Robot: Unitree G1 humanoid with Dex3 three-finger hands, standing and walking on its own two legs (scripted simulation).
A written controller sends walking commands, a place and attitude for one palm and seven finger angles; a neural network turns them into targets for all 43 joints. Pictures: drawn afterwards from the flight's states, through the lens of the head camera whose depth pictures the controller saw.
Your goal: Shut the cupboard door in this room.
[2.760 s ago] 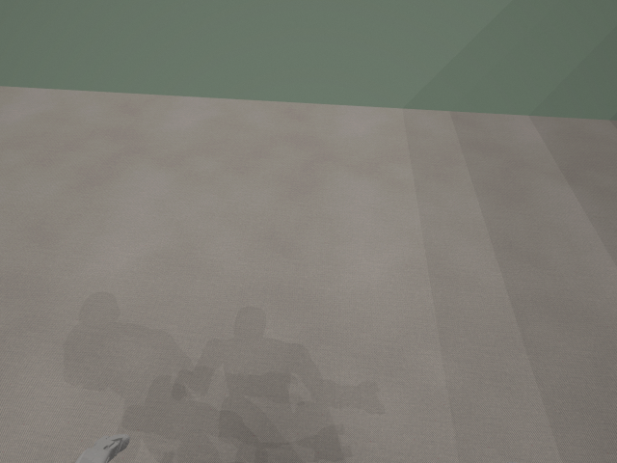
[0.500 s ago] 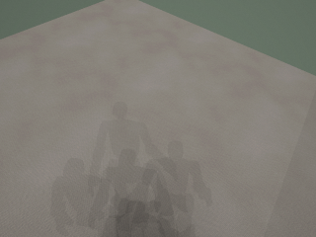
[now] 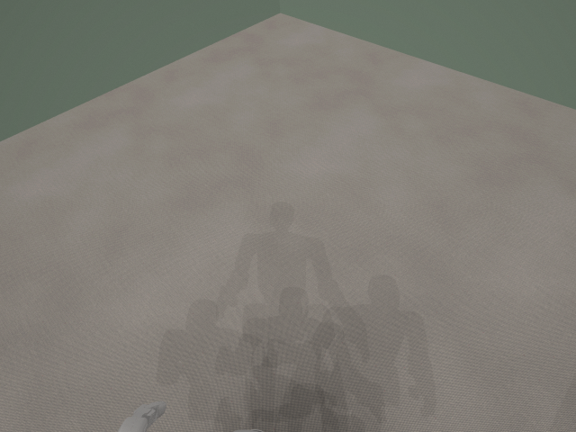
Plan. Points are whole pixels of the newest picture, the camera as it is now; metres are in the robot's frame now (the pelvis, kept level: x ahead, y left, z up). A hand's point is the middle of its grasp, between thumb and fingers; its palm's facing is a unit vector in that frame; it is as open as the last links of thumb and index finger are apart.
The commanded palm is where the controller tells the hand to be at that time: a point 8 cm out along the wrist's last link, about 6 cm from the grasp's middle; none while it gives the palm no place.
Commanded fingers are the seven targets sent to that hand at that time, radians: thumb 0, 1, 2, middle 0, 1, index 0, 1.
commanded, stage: turn or walk to find it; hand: left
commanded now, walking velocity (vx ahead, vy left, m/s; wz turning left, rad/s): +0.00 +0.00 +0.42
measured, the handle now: out of the picture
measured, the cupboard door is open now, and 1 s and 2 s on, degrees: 87 87 87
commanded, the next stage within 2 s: none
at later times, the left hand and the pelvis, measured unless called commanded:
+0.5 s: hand out of the picture -0.08 +0.23 -0.19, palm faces +0.31 -0.92 -0.23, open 7.4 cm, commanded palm none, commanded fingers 0.00 0.90 0.90 -0.20 -0.30 -0.20 -0.30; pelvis -0.04 +0.03 -0.01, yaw +14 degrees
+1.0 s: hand out of the picture -0.04 +0.24 -0.14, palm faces +0.41 -0.88 -0.26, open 7.4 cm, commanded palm none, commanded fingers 0.00 0.90 0.90 -0.20 -0.30 -0.20 -0.30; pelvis -0.07 +0.01 +0.01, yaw +24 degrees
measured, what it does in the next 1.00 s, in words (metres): steps on the spot, turning left: left foot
